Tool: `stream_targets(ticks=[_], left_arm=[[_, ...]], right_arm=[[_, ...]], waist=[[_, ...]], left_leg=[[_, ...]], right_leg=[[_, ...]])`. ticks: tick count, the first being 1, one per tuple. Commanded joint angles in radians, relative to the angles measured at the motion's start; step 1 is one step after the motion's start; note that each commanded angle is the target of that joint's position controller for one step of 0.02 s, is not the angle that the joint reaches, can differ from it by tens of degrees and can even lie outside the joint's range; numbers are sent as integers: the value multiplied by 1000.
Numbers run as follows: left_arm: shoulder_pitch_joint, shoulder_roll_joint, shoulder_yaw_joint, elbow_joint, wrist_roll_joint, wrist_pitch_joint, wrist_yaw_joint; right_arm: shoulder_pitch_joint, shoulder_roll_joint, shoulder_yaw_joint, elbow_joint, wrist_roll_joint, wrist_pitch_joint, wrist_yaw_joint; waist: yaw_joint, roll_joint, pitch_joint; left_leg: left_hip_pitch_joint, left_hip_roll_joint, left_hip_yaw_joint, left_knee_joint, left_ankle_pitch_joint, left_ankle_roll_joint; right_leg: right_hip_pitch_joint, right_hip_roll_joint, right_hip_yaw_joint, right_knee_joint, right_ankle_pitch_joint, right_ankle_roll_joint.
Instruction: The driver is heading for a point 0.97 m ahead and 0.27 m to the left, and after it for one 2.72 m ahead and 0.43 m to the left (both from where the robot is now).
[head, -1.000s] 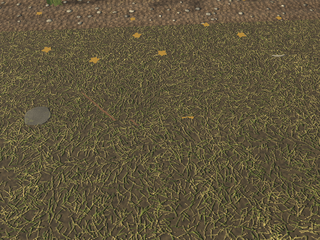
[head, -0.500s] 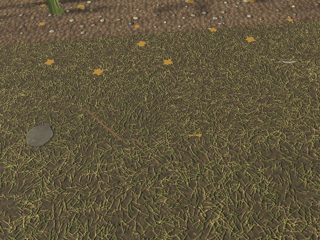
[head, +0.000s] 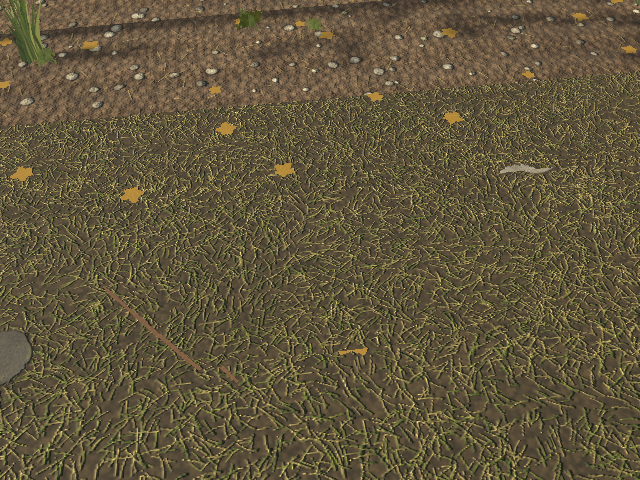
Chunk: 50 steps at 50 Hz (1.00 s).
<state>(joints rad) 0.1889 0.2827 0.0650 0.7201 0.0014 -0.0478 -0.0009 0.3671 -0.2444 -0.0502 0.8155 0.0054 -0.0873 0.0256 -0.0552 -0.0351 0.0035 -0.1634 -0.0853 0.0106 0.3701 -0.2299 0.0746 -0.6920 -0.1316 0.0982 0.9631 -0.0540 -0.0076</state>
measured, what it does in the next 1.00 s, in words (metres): goes down, turning left: right foot 0.15 m lower, then left foot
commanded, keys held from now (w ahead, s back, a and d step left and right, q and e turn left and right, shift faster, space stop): w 0.14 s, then w+q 0.86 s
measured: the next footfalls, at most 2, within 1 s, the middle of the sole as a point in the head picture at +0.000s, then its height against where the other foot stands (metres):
right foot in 0.32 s outside the picture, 0.15 m lower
left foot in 0.82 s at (308, 453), level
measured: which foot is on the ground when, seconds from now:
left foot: down 0.00-0.34, up 0.36-0.80, down 0.82-1.00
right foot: up 0.00-0.30, down 0.32-0.80, up 0.82-1.00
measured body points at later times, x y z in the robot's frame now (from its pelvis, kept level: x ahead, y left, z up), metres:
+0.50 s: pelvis +0.31 -0.14 -0.17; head +0.33 -0.16 +0.28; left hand +0.33 +0.11 -0.30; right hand +0.37 -0.40 -0.31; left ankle +0.23 +0.01 -0.71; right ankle +0.31 -0.25 -0.89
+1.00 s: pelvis +0.56 -0.05 -0.15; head +0.58 -0.02 +0.29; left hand +0.57 +0.26 -0.26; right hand +0.76 -0.26 -0.26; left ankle +0.58 +0.01 -0.89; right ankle +0.63 -0.22 -0.81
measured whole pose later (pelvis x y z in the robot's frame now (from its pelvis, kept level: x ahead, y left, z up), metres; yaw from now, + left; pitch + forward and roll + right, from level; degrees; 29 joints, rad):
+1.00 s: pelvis +0.56 -0.05 -0.15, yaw +26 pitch +1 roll -1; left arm 0.14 0.29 0.07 0.80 0.00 -0.10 0.01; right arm 0.30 -0.25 -0.07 0.71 0.01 -0.03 0.02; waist -0.02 -0.01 0.05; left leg -0.30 -0.14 -0.04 0.44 -0.15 0.13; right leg -0.54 -0.08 0.07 1.13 -0.31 0.01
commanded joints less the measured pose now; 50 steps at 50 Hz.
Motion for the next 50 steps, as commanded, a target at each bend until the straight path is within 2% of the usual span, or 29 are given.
stream_targets(ticks=[1, 3, 6, 11, 14, 16, 17, 18, 19, 20, 21, 22, 23, 24, 25, 27, 29, 32, 35, 38, 40, 41, 42, 43, 44, 45, 46, 48, 50], left_arm=[[-63, 88, 28, -68, -18, -23, -12], [-172, 82, 22, -100, -14, -43, -23], [-212, 36, 3, -89, 10, -60, -57], [-237, 32, -8, -92, -24, -40, -94], [-137, 69, 4, -22, -26, -35, -79], [160, 120, 35, 84, -3, -39, -57], [331, 137, 33, 133, 14, -39, -59], [351, 187, 36, 145, 26, -37, -62], [364, 214, 55, 140, -7, -17, -63], [391, 288, 91, 196, -12, -2, -57], [276, 210, 62, 166, 5, -6, -48], [178, 174, 41, 165, 9, -29, -47], [64, 57, 4, 143, 11, -55, -45], [34, 0, -7, 164, 7, -64, -46], [1, -4, -16, 169, 13, -66, -36], [60, 29, -9, 193, 31, -78, -3], [80, 48, -2, 204, 31, -71, 18], [138, 90, 14, 213, 0, -51, 37], [193, 100, 22, 228, -13, -25, 41], [173, 154, 43, 209, -19, -7, 41], [133, 183, 51, 192, -27, -1, 38], [109, 167, 45, 170, -17, -10, 33], [218, 7, -4, 127, 30, -38, 5], [122, 84, 7, 89, -14, -82, -14], [29, 130, 24, 61, -49, -95, -10], [-4, 123, 23, 39, -35, -97, 1], [10, 119, 29, 56, -11, -89, 13], [51, 124, 38, 50, 2, -57, 17], [21, 92, 34, 32, 9, -36, 21]], right_arm=[[54, -153, -36, -34, 14, -23, -26], [115, -154, -36, -15, 15, -21, -40], [98, -163, -32, -25, 17, -3, -69], [111, -163, -35, -42, 33, 34, -63], [122, -150, -40, -31, 26, 61, -83], [139, -136, -35, -9, 17, 61, -74], [206, -58, -20, 23, 19, 53, -60], [389, 9, 2, 47, 28, 30, -36], [403, -69, -5, 13, 54, -4, -28], [258, -64, -4, -57, 90, -19, -45], [124, -100, -12, -73, 92, -10, -80], [67, -105, -13, -97, 84, 11, -96], [47, -124, -27, -80, 54, 33, -98], [21, -103, -34, -66, 36, 51, -92], [9, -74, -37, -79, 36, 63, -85], [-55, -43, -33, -112, 13, 57, -67], [-89, -8, -22, -139, 10, 53, -44], [-215, 8, -12, -187, 4, 60, -6], [-308, 13, -11, -234, 12, 72, 19], [-306, -25, -29, -256, 8, 78, 29], [-82, -107, -71, -205, 8, 84, 24], [92, -189, -106, -158, 14, 93, 1], [46, -288, -106, -163, 28, 81, -10], [110, -239, -93, -180, 12, 69, -6], [56, -192, -80, -167, -4, 56, -7], [-38, -164, -69, -179, 1, 46, -6], [-111, -142, -61, -194, 1, 39, -6], [-152, -127, -55, -210, -2, 32, -11], [-115, -133, -55, -196, 8, 28, -22]], waist=[[3, 82, 21], [-31, 100, 58], [-38, 79, 71], [-58, 105, 89], [-24, 92, 62], [117, 21, -75], [167, -77, -180], [93, -349, -305], [110, -389, -378], [121, -333, -372], [114, -100, -240], [77, -135, -150], [35, -30, -54], [28, -75, 19], [-1, -113, 67], [21, -149, 78], [24, -112, 62], [73, -22, 71], [98, 0, 100], [63, -29, 53], [-71, -37, -66], [-153, 54, -145], [2, 316, -223], [-86, 243, -368], [-72, 160, -195], [-10, 48, -87], [39, 15, -43], [87, 45, -52], [87, 43, -43]], left_leg=[[115, 302, -261, -109, 134, 203], [198, 320, -294, -72, 62, 186], [-25, 256, -181, 13, -42, 143], [-70, 248, -209, 213, -123, 86], [70, 246, -248, 468, -62, 42], [-85, 159, -188, 862, -33, -18], [-402, 79, -185, 1249, -558, -73], [-710, 90, -236, 1547, -681, -97], [-779, 111, -256, 1529, -527, -108], [-873, 110, -192, 1558, -366, -108], [-863, 155, -126, 1564, -235, -97], [-856, 181, -109, 1594, -175, -89], [-774, 218, -195, 1352, -28, -54], [-723, 217, -216, 1239, -4, -38], [-624, 212, -198, 1037, 61, -50], [-576, 186, -175, 826, 171, -71], [-565, 168, -153, 625, 231, -58], [-575, 147, -62, 472, 269, -24], [-572, 139, -14, 382, 235, 1], [-403, 62, 90, 329, 95, 46], [-66, -2, 110, 271, 77, 97], [235, 57, -46, 199, 135, 151], [511, 313, -573, 143, 99, 321], [580, 407, -853, -61, -150, 396], [459, 386, -755, -100, -149, 332], [262, 338, -623, -104, -35, 279], [122, 290, -516, -103, 95, 242], [-10, 232, -427, -125, 219, 219], [-76, 203, -365, -131, 266, 216]], right_leg=[[-180, -33, 43, -41, 149, -3], [-285, -40, 51, -137, 190, -18], [-29, 13, -18, -316, 465, -8], [153, 40, 3, -453, 399, -15], [210, -28, 43, -627, 464, -14], [658, 10, -67, -647, 493, -14], [1016, -89, 37, -442, 573, -58], [1263, -191, 86, -109, 925, -76], [1212, -249, 238, -230, 810, -130], [1104, -366, 486, -476, 108, -231], [906, -359, 532, -654, -150, -228], [757, -395, 538, -658, -60, -261], [578, -321, 367, -617, 13, -201], [475, -237, 210, -589, 71, -146], [353, -154, 50, -657, 39, -97], [382, -131, -19, -702, 205, -113], [465, -131, -80, -699, 347, -124], [588, -169, -145, -705, 420, -117], [673, -171, -208, -692, 392, -100], [718, -152, -281, -564, 745, -78], [647, -126, -305, -258, 865, -62], [422, -58, -309, 63, 551, -16], [29, 144, -195, 460, -525, 27], [-115, 170, 22, 540, -541, 10], [-191, 129, 17, 481, -443, -11], [-129, 84, 12, 364, -336, -20], [-41, 53, 2, 281, -287, -12], [93, 23, 6, 185, -232, 15], [117, 33, -17, 76, -190, 44]])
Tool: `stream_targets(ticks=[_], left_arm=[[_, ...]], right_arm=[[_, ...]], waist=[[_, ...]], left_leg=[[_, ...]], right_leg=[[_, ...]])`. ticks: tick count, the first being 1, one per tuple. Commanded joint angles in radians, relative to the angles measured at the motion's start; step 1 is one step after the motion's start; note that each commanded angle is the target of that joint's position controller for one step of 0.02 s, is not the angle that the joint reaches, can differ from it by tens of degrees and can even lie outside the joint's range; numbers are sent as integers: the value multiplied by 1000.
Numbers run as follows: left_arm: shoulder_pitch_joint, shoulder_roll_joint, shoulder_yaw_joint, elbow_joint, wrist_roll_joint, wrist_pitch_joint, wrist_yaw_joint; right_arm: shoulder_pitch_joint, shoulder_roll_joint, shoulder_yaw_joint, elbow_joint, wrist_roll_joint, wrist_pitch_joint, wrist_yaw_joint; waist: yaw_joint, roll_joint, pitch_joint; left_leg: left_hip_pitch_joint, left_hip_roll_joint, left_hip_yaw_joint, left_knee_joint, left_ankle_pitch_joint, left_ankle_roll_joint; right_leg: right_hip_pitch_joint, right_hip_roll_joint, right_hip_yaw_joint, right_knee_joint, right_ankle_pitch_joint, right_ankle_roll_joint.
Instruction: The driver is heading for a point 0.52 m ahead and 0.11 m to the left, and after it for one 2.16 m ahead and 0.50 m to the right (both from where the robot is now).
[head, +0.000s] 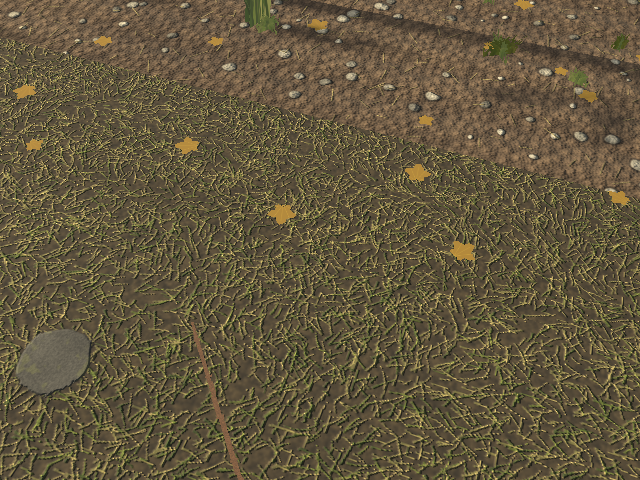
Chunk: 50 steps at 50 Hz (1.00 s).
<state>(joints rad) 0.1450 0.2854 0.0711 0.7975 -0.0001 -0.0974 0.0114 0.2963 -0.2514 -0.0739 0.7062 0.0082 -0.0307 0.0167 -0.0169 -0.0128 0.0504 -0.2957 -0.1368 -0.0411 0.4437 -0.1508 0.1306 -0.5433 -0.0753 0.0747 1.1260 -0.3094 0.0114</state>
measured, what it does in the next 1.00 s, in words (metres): goes down, turning left: right foot 0.15 m lower, then left foot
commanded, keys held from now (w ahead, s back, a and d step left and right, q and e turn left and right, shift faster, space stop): w+q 0.60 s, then e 0.40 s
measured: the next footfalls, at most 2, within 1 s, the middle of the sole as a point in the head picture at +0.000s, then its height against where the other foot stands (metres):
right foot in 0.48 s outside the picture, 0.15 m lower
left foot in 0.92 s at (266, 432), level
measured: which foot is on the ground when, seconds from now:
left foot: down 0.00-0.48, up 0.50-0.90, down 0.92-1.00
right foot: up 0.00-0.46, down 0.48-0.94, up 0.96-1.00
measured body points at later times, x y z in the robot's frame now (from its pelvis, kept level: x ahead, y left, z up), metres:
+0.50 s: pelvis +0.31 -0.07 -0.12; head +0.31 -0.07 +0.33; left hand +0.46 +0.24 -0.17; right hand +0.39 -0.34 -0.24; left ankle +0.06 +0.03 -0.72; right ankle +0.42 -0.17 -0.87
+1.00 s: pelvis +0.50 -0.02 -0.16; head +0.53 +0.00 +0.29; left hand +0.38 +0.20 -0.31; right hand +0.82 -0.12 -0.21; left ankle +0.58 +0.11 -0.89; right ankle +0.43 -0.19 -0.84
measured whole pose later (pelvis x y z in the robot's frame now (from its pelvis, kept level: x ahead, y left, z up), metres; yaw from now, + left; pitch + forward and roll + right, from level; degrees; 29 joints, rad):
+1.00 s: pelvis +0.50 -0.02 -0.16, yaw +16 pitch +2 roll -1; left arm 0.47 0.21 0.02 0.87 -0.01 0.00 0.01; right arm -0.03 -0.18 -0.02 0.57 -0.01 -0.05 0.00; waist 0.11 -0.01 0.03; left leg -0.48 -0.01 -0.01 0.52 -0.08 0.03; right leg -0.26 0.07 0.13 0.89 -0.62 0.02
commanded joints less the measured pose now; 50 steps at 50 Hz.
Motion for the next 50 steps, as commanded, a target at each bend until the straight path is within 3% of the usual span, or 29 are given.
stream_targets(ticks=[1, 4, 5, 9, 12, 15, 20, 22, 24, 25, 26, 27, 28, 29, 30, 31, 33, 35, 36, 37, 38, 40, 42, 45, 46, 47, 48, 49, 50], left_arm=[[21, 80, 26, -63, 16, 18, 13], [-106, 19, 5, -121, 34, 12, 1], [-51, 45, 16, -96, 32, 4, -14], [-182, 97, 28, -151, 15, -18, -26], [-281, 140, 43, -191, -8, -55, -58], [-311, 67, 17, -219, 28, -66, -81], [-179, 62, 23, -196, -7, -29, -74], [-112, 80, 36, -161, 0, -29, -63], [146, 97, 57, -85, -4, -29, -61], [333, 137, 58, -50, 16, -30, -68], [420, 182, 62, -26, 8, -23, -80], [469, 188, 61, -17, -1, 10, -87], [429, 295, 90, 36, -20, 27, -79], [333, 174, 51, 11, -7, 39, -51], [239, 121, 20, 2, 15, 35, -27], [184, 41, -19, 17, 23, 31, -21], [173, -30, -58, 75, 20, 31, -30], [177, 6, -55, 94, 18, 17, -24], [168, 31, -49, 82, 17, 12, -16], [181, 32, -51, 77, 4, 11, -1], [231, 24, -50, 84, -10, 18, 13], [332, 71, -41, 120, -26, 37, 27], [343, 62, -36, 116, -23, 57, 30], [380, 55, -18, 91, -13, 75, 13], [395, 42, -16, 75, -3, 76, 8], [417, -9, -27, 40, 16, 68, 1], [471, -50, -52, 19, -5, 70, 3], [426, 43, -26, 3, -18, 82, -1], [349, 80, -1, -30, -22, 105, 4]], right_arm=[[-16, -140, -36, -77, 7, -29, -22], [34, -161, -42, -49, 3, -13, -48], [34, -173, -45, -58, -20, -12, -51], [116, -132, -27, -47, 0, -23, -47], [227, -140, -36, 9, 15, -30, -73], [162, -111, -24, 14, 24, -11, -99], [132, -91, -15, -8, 32, 17, -113], [161, -78, -7, 7, 26, 21, -111], [174, -55, 6, 32, 1, 28, -78], [284, 18, 27, 52, -2, 15, -43], [424, 7, 35, 68, 49, 0, -33], [425, -25, 35, 84, 53, -11, -33], [347, -55, 35, 1, 88, -21, -51], [146, -94, 20, -39, 78, -8, -75], [-22, -117, 17, -112, 54, 7, -85], [-62, -57, 32, -133, 22, 23, -83], [-44, 69, 63, -162, 11, 25, -69], [-49, 70, 67, -173, 8, -8, -64], [-72, 19, 55, -176, -9, -21, -60], [-120, 16, 56, -187, -44, -37, -55], [-177, 42, 64, -186, -54, -43, -49], [-283, 93, 74, -210, -8, -38, -37], [-300, 48, 58, -209, 20, -30, -25], [-258, -41, 17, -181, -12, -45, -10], [-185, -75, 5, -171, -27, -50, -18], [-42, -125, -8, -151, -57, -48, -29], [47, -135, -22, -120, -43, -22, -29], [61, -85, -13, -116, -16, -6, -27], [-6, -83, -11, -113, 1, 5, -30]], waist=[[34, 26, -80], [5, 66, -94], [17, 83, -156], [-20, 81, -88], [-62, 95, -51], [-62, 95, -21], [-65, 68, 3], [-77, 26, -12], [40, -48, -104], [77, -227, -270], [65, -400, -393], [94, -366, -397], [50, -355, -404], [72, -78, -215], [78, -53, -87], [49, 21, -15], [-20, -34, 59], [-58, -31, 56], [-65, -28, 35], [-45, -13, -13], [0, 15, -49], [61, -90, -52], [55, -112, -21], [45, -100, -40], [21, -73, -106], [-8, 44, -250], [-48, 224, -472], [-71, 151, -514], [-43, 124, -385]], left_leg=[[49, 245, -301, -205, 199, 157], [-10, 183, -232, -151, 335, 107], [-4, 199, -247, -106, 377, 100], [155, 225, -397, -60, 198, 115], [498, 300, -563, 45, 85, 146], [189, 180, -479, 124, -27, 98], [66, 104, -470, 298, -150, 27], [161, 58, -434, 494, -146, 3], [-76, 3, -312, 835, -345, -55], [-451, -65, -263, 1206, -777, -101], [-662, -69, -229, 1590, -791, -159], [-760, -9, -200, 1733, -755, -169], [-840, 35, -107, 1839, -557, -178], [-911, 97, -13, 1822, -401, -176], [-885, 133, -25, 1807, -326, -164], [-807, 145, -62, 1782, -321, -145], [-750, 132, -116, 1651, -379, -99], [-709, 145, -88, 1292, -150, -90], [-649, 156, -5, 1058, -5, -103], [-515, 177, 23, 820, 199, -132], [-305, 147, 60, 553, 372, -155], [-225, 103, 31, 307, 338, -194], [-266, 99, 4, 112, 289, -184], [-74, 97, -4, -58, 312, -117], [123, 164, -43, -38, 532, -87], [498, 369, -169, 151, 1000, 11], [693, 610, -390, 142, 1035, 185], [636, 616, -462, 90, 751, 203], [504, 565, -407, 25, 474, 164]], right_leg=[[-47, -11, 1, -145, 111, 40], [31, 56, -34, -328, 327, 35], [82, 66, -24, -237, 446, 25], [-121, 68, 52, -315, 379, -4], [-468, 31, 179, -402, 284, -36], [-181, 77, 123, -553, 571, -33], [141, 30, 157, -781, 692, -5], [198, -12, 124, -934, 824, -2], [599, -50, 80, -836, 896, 1], [1051, -156, 126, -450, 1122, -38], [1191, -294, 355, -414, 1047, -145], [1151, -321, 370, -446, 958, -180], [1032, -451, 617, -664, 378, -310], [825, -395, 582, -824, 82, -323], [612, -394, 534, -835, 87, -322], [404, -332, 441, -831, 151, -296], [173, -213, 250, -787, 384, -228], [136, -119, 135, -820, 592, -188], [137, -53, 71, -836, 649, -167], [124, -31, 57, -835, 718, -167], [85, 2, 5, -868, 709, -149], [264, -58, 85, -905, 741, -151], [476, -92, 126, -855, 706, -140], [522, -73, 187, -717, 641, -125], [430, -17, 168, -605, 535, -93], [147, 38, 159, -404, 210, -53], [-5, 131, 106, -121, -365, -6], [-57, 117, 122, 45, -507, 30], [-134, 96, 77, 131, -424, 56]])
